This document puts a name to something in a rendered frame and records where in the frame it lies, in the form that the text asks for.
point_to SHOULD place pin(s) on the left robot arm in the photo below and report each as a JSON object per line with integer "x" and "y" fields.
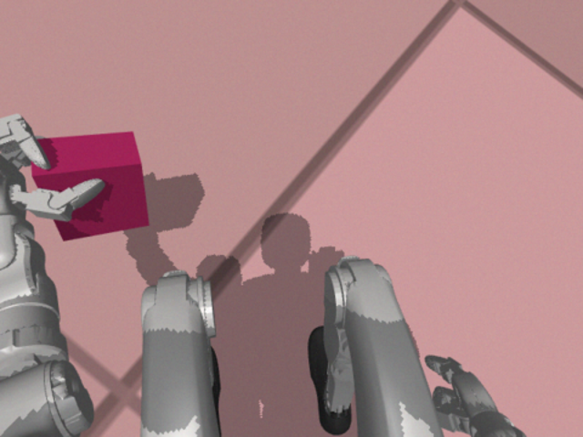
{"x": 41, "y": 393}

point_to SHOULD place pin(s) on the right robot hand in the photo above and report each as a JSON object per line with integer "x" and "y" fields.
{"x": 455, "y": 408}

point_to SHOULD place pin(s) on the left robot hand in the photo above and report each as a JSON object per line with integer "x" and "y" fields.
{"x": 19, "y": 147}

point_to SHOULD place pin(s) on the right robot foot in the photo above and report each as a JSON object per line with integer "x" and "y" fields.
{"x": 333, "y": 422}

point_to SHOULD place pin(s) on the carton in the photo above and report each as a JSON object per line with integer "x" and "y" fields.
{"x": 112, "y": 157}

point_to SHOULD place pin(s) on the right robot arm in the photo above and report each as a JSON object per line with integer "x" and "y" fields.
{"x": 493, "y": 424}

